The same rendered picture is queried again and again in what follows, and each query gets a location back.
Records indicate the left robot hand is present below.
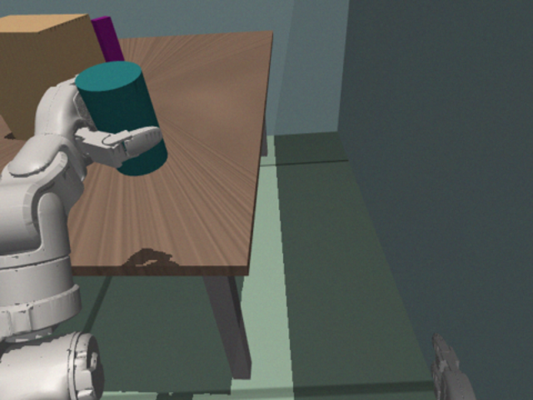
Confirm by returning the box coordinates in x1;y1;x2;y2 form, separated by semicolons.
34;73;162;168

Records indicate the table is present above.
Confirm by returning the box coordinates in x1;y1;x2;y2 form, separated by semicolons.
0;30;273;380

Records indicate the right robot hand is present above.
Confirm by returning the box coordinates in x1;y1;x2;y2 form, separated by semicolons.
431;333;476;400

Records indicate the left robot arm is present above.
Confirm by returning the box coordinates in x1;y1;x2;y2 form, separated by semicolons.
0;133;105;400

